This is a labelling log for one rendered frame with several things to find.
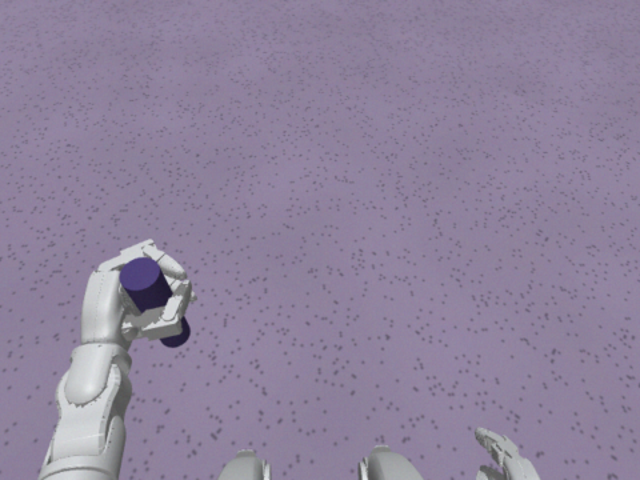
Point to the can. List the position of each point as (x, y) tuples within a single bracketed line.
[(146, 285)]

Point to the right robot hand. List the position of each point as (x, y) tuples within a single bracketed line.
[(505, 454)]

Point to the left robot hand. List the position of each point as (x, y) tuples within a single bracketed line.
[(110, 315)]

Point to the left robot arm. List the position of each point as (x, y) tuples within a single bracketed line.
[(92, 398)]

